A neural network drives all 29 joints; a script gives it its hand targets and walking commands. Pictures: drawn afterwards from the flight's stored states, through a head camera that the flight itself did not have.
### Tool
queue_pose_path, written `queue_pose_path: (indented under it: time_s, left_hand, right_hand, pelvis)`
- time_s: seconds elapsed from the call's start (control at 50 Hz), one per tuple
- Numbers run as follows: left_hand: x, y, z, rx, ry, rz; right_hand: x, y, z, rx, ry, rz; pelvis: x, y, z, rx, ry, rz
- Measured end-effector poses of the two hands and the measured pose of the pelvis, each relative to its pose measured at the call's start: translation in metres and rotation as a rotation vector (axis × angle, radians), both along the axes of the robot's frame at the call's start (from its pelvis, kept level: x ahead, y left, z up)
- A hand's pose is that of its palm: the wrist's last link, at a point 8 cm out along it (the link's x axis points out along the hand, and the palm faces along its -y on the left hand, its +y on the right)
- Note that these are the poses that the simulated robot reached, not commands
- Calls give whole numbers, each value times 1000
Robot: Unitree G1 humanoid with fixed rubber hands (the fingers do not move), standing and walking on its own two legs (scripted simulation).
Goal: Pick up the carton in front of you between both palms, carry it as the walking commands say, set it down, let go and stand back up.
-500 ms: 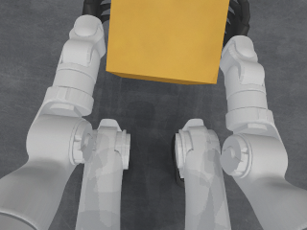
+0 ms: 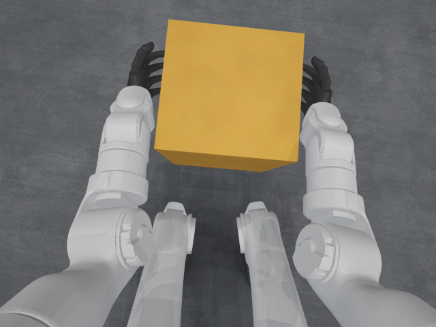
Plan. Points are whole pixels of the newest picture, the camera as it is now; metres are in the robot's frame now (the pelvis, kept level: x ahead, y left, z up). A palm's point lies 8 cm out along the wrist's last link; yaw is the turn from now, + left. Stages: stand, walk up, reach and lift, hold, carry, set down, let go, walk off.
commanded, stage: reach and lift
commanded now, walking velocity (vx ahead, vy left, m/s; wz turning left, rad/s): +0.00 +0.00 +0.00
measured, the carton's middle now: (225, 112) +0.48 -0.02 -0.12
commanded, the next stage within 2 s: none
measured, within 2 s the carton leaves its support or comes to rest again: neither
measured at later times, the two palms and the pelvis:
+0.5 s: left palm (94, 69) +0.44 +0.14 +0.11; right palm (373, 84) +0.43 -0.16 +0.11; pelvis +0.05 +0.00 +0.14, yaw +0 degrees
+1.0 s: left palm out of the picture +0.40 +0.14 +0.25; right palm out of the picture +0.40 -0.16 +0.25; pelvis +0.10 +0.00 +0.25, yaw +0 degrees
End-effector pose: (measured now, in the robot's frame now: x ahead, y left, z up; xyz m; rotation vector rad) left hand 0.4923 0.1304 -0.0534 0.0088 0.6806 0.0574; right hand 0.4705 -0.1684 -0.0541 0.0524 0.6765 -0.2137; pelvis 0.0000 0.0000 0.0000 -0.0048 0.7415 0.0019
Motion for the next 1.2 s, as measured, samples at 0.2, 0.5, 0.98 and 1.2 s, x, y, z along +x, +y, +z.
queue_pose_path:
  time_s: [0.2, 0.5, 0.98, 1.2]
  left_hand:
    - [-19, 2, 62, -12, 5, 20]
    - [-49, 7, 160, -12, 9, 46]
    - [-95, 14, 302, -3, -14, 79]
    - [-109, 15, 340, 27, -4, 60]
  right_hand:
    - [-15, 2, 65, 5, 3, 3]
    - [-38, 6, 162, 11, 8, 21]
    - [-74, 12, 303, 4, -15, 64]
    - [-85, 14, 341, -34, -1, 104]
  pelvis:
    - [20, 0, 53, -3, -70, 2]
    - [54, 0, 142, 1, -227, 0]
    - [100, -4, 250, 6, -611, -2]
    - [96, -5, 263, 5, -773, -2]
